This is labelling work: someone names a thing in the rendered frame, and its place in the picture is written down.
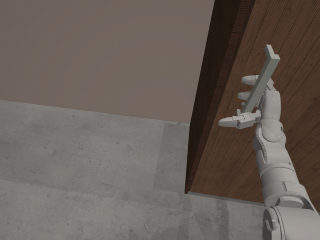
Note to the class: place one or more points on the right robot upper arm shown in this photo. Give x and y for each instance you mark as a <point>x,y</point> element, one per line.
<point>290,223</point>

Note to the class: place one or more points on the wardrobe door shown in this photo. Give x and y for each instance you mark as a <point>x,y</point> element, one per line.
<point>227,165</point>

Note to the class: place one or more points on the robot right forearm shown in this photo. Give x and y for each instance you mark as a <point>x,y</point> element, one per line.
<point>280,184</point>

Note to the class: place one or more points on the handle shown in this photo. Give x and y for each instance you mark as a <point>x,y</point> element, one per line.
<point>262,80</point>

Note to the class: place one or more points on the right robot hand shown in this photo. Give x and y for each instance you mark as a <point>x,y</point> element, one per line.
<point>269,105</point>

